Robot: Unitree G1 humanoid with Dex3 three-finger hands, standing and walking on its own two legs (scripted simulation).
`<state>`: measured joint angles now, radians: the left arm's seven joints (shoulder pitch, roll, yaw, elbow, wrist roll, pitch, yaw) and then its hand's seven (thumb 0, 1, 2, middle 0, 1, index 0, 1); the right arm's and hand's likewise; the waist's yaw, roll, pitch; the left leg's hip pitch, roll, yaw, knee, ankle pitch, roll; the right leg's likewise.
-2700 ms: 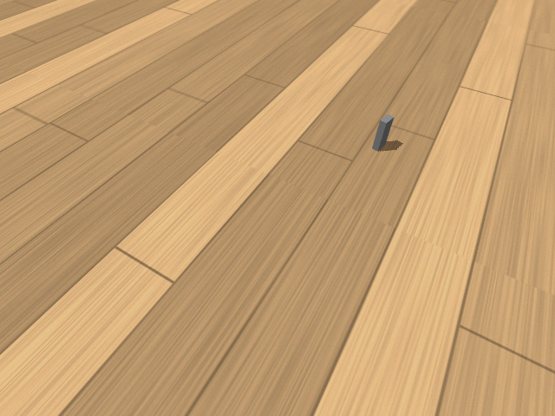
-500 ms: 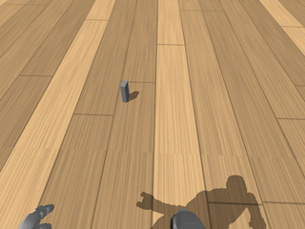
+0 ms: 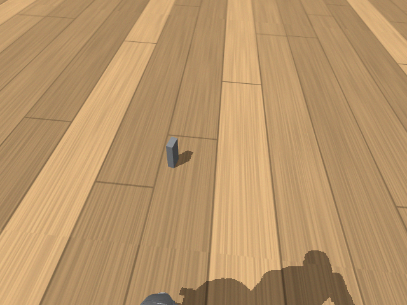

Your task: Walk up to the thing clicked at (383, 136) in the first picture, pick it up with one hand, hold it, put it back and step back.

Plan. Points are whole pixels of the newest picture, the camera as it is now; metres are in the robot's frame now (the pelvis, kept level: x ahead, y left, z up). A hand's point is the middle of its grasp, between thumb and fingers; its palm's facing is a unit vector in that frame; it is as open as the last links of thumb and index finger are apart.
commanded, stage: walk up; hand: left
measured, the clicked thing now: (172, 152) +0.99 +0.23 -0.66
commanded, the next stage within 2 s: none
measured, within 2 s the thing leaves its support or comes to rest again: neither
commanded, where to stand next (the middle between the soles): +0.61 +0.00 m, yaw +1 degrees
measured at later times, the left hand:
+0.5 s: hand (112, 222) +0.30 +0.25 -0.11, palm faces -0.04 -0.91 -0.41, open 7.4 cm
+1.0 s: hand (114, 182) +0.43 +0.29 -0.14, palm faces -0.08 -0.93 -0.35, open 7.4 cm
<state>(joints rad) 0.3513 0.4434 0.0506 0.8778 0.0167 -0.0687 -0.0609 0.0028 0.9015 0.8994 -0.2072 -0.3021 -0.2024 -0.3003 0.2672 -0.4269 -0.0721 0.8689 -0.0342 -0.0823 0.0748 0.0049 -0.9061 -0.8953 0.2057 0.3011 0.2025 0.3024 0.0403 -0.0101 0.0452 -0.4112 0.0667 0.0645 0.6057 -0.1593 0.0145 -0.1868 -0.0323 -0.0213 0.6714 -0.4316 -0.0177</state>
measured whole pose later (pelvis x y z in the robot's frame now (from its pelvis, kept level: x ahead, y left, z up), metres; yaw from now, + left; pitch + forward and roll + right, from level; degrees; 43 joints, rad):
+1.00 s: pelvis +0.37 +0.01 +0.01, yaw -1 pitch -2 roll +0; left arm 0.28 0.44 0.04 0.91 0.01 -0.04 -0.05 0.00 0.91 0.90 -0.20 -0.30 -0.20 -0.30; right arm 0.34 -0.41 -0.05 0.86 -0.02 -0.08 0.04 0.00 -0.90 -0.90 0.21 0.30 0.20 0.30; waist -0.02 -0.05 0.08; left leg -0.25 0.03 0.10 0.55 -0.27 0.03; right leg -0.50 -0.08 -0.02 0.94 -0.35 -0.01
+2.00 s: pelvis +0.50 +0.01 +0.02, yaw +1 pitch -2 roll -1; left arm 0.11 0.37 -0.01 1.15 0.00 -0.02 -0.01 0.00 0.91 0.90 -0.20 -0.30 -0.20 -0.30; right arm 0.01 -0.35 0.01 1.11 0.00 0.00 0.02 0.00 -0.91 -0.90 0.21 0.30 0.20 0.30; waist 0.03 0.02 0.07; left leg -0.25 0.02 0.01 0.47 -0.18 0.00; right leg -0.19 -0.04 -0.04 0.43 -0.20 0.03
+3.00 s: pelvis +0.53 +0.00 +0.03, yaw +1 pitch -1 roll +0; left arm 0.10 0.35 0.01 1.15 0.01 -0.01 -0.01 0.00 0.91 0.90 -0.20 -0.30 -0.20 -0.30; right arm 0.08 -0.35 -0.01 1.15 -0.02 0.00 0.01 0.00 -0.91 -0.90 0.21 0.30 0.20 0.30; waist 0.00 0.01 0.03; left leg -0.16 0.03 0.00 0.33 -0.15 -0.02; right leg -0.12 -0.03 -0.05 0.32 -0.19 0.02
